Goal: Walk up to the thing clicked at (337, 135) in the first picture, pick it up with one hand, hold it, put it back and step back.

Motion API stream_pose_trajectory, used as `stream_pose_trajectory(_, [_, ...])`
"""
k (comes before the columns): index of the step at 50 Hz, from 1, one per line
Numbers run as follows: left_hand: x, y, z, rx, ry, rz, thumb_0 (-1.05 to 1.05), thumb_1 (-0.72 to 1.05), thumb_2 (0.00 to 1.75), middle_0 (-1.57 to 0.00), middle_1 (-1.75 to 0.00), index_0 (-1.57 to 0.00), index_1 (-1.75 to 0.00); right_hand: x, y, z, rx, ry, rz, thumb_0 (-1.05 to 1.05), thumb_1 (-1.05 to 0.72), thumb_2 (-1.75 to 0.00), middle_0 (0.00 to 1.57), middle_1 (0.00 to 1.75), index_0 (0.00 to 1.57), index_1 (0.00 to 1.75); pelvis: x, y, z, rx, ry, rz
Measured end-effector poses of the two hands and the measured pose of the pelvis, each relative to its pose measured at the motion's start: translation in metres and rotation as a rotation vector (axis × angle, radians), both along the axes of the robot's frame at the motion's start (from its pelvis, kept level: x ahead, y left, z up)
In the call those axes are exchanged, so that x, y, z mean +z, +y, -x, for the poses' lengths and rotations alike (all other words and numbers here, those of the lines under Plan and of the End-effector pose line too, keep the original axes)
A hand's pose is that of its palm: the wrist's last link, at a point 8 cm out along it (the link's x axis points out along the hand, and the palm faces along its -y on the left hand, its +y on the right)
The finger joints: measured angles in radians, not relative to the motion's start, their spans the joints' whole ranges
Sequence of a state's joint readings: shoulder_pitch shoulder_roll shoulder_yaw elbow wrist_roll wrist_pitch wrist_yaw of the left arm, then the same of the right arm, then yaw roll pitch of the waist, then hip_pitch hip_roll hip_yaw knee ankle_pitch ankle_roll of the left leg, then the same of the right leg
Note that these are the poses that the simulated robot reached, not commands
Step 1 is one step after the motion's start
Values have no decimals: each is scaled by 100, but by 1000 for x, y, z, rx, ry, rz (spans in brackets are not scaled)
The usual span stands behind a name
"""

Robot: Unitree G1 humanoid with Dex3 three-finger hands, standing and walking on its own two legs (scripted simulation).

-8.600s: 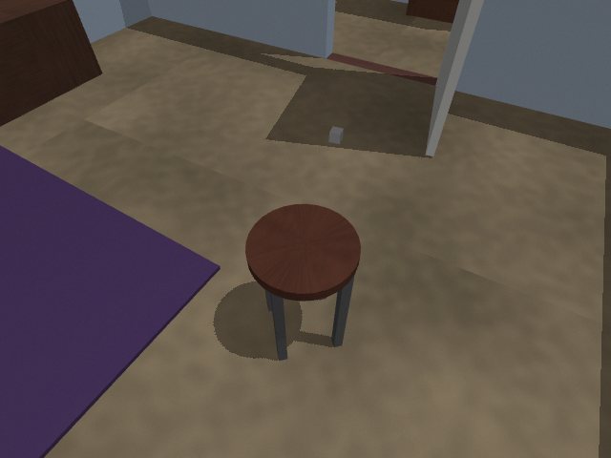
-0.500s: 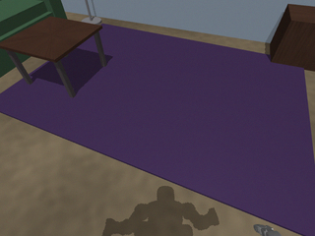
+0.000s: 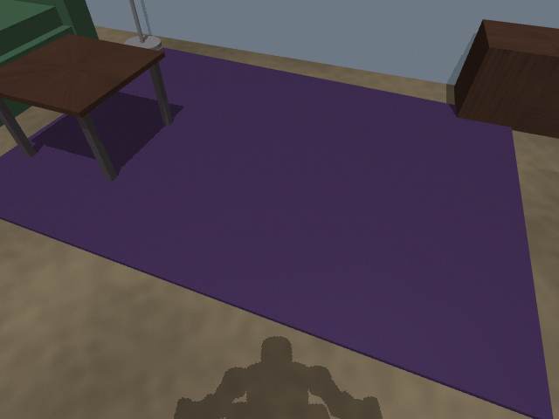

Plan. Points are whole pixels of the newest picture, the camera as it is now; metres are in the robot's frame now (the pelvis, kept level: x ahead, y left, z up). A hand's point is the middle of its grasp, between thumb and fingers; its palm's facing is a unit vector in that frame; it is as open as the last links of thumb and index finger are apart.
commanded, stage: stand
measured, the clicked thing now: out of the picture -0.13 -1.85 -0.75
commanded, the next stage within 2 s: none
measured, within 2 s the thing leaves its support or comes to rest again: neither
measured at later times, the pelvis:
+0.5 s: pelvis +0.01 +0.00 +0.00, yaw +0 degrees
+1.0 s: pelvis +0.01 +0.00 +0.00, yaw +0 degrees
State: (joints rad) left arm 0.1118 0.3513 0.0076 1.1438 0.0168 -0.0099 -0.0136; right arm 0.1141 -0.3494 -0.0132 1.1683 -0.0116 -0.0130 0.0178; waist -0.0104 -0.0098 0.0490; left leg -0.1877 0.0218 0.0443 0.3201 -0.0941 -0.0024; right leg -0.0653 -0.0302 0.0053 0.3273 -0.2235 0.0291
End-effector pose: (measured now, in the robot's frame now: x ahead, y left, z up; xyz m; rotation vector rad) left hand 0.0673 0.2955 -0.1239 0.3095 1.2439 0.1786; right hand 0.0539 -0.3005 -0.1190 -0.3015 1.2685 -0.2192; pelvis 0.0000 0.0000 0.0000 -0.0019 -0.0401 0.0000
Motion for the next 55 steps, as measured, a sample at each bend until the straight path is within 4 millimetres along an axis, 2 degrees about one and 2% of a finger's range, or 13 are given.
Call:
stream_pose_trajectory(11, [0,4,9,10,37,-12,0,90,90,-21,-30,-21,-30,-3,6,-14,9,-6,-15,1,-91,-90,20,30,21,30,0,1,-6,0,9,-1])
stream_pose_trajectory(25, [3,2,-7,6,-15,-12,0,90,90,-21,-30,-21,-30,2,6,-39,30,-66,-11,1,-91,-90,20,30,21,30,0,1,-10,1,-1,0])
stream_pose_trajectory(32, [2,2,-10,2,-19,-10,0,90,90,-21,-30,-21,-30,3,4,-37,26,-61,-6,1,-91,-90,20,30,21,30,0,1,-10,2,-1,0])
stream_pose_trajectory(45, [1,3,-3,6,14,-15,0,90,90,-21,-30,-21,-30,0,3,-25,16,-16,-6,1,-91,-90,20,30,21,30,0,1,-12,4,5,-2])
stream_pose_trajectory(55, [1,2,-5,4,20,-13,0,90,90,-21,-30,-21,-30,-2,4,-29,18,-11,-10,1,-91,-90,20,30,21,30,0,1,-16,4,10,-3])
